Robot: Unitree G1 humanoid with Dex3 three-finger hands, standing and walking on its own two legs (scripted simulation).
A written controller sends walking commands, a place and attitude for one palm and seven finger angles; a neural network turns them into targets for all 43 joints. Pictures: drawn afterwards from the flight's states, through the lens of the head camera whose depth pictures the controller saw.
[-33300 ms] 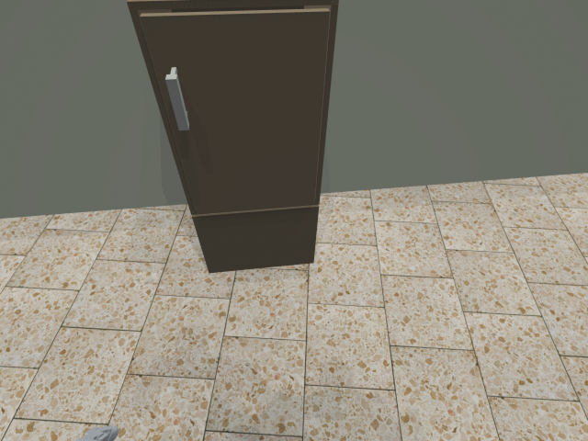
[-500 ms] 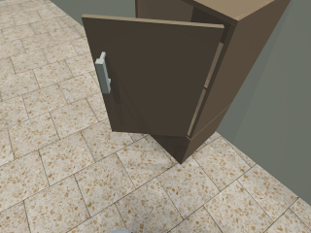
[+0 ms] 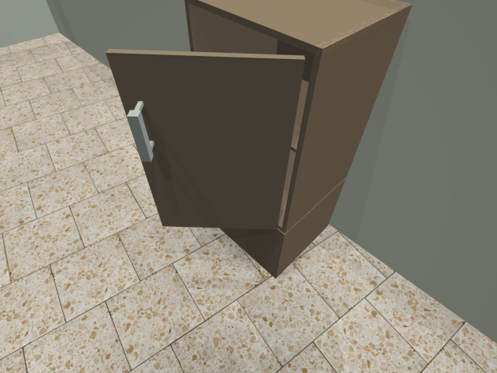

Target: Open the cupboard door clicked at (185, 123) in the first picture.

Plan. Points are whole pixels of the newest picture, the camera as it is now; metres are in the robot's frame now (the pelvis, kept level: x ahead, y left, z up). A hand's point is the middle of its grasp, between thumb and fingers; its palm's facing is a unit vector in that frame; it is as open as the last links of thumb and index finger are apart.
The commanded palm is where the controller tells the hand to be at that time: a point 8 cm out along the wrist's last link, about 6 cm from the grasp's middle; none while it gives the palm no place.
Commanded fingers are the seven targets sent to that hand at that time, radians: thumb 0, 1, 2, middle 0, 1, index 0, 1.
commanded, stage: come to a stop and stand still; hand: left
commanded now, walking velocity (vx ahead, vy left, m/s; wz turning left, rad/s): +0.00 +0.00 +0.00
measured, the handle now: (143, 131) +0.60 +0.28 +0.04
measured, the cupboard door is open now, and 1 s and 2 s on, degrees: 44 44 44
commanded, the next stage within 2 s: look again from close up in 0.08 s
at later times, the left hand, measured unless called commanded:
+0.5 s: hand out of the picture +0.00 +0.18 -0.17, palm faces -0.01 -0.98 -0.18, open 7.4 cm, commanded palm none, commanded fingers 0.00 0.90 0.90 -0.20 -0.30 -0.20 -0.30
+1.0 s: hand (139, 301) +0.22 +0.18 +0.01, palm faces +0.09 -1.00 -0.01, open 7.8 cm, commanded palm +0.14 +0.25 -0.04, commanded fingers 0.00 0.57 0.76 -0.22 -0.51 -0.22 -0.51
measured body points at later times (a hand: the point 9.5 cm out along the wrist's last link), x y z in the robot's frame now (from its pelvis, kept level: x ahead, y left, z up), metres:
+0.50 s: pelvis +0.01 +0.00 +0.01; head +0.02 +0.01 +0.46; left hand +0.01 +0.23 -0.16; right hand +0.02 -0.22 -0.15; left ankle +0.02 +0.10 -0.73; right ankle -0.02 -0.09 -0.73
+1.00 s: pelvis -0.01 +0.01 -0.03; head +0.01 +0.01 +0.42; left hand +0.21 +0.24 +0.01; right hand +0.16 -0.23 -0.11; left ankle +0.02 +0.10 -0.73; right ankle -0.02 -0.08 -0.73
